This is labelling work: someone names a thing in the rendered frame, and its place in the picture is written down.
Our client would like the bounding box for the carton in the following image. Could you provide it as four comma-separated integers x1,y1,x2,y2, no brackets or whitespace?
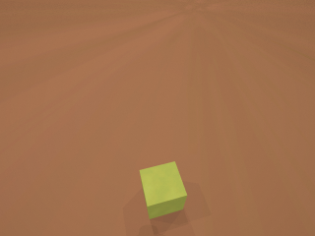
139,161,187,219

